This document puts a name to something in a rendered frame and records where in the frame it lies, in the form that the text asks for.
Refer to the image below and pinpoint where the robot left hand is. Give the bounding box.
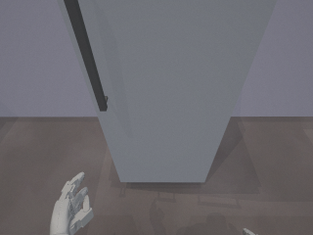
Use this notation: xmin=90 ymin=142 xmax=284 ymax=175
xmin=49 ymin=171 xmax=94 ymax=235

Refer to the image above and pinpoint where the fridge door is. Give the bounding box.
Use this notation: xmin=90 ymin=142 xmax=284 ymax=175
xmin=57 ymin=0 xmax=278 ymax=183

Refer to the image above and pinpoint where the handle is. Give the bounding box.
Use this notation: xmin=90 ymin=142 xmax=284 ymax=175
xmin=64 ymin=0 xmax=109 ymax=112

